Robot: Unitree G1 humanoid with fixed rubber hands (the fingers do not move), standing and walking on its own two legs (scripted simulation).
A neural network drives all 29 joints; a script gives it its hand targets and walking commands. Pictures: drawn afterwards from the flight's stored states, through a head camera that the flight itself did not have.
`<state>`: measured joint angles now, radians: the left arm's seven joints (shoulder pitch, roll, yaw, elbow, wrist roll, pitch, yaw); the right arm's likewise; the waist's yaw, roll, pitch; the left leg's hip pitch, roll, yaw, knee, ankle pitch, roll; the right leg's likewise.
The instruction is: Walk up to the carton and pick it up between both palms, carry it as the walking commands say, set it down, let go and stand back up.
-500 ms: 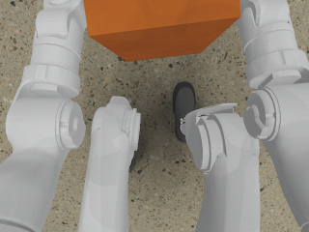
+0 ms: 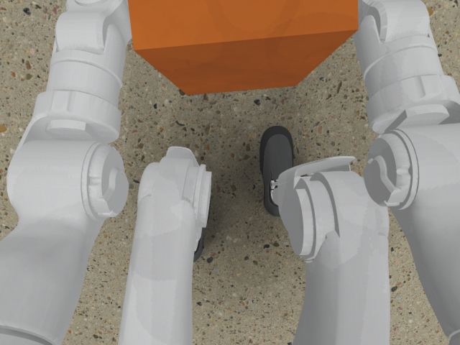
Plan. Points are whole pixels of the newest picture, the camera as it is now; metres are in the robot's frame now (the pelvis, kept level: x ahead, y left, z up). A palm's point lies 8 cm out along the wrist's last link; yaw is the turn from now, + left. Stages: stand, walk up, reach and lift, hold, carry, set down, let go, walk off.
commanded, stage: set down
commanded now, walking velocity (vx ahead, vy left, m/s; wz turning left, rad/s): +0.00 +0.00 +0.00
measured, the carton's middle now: out of the picture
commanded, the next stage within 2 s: none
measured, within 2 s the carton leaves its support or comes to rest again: rests again in 1.16 s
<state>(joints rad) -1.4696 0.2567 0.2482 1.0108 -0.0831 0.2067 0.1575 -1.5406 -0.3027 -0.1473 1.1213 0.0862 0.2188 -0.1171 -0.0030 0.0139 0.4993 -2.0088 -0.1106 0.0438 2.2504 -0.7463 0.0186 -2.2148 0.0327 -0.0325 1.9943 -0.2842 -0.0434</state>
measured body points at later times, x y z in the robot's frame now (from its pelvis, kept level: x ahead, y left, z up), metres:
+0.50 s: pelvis +0.00 +0.00 +0.00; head +0.37 +0.00 +0.25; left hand +0.56 +0.16 -0.17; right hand +0.57 -0.15 -0.17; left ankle +0.08 +0.10 -0.35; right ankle +0.20 -0.10 -0.35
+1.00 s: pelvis +0.00 +0.00 +0.00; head +0.37 +0.00 +0.25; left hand +0.56 +0.16 -0.17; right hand +0.57 -0.16 -0.18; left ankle +0.08 +0.10 -0.35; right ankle +0.20 -0.10 -0.35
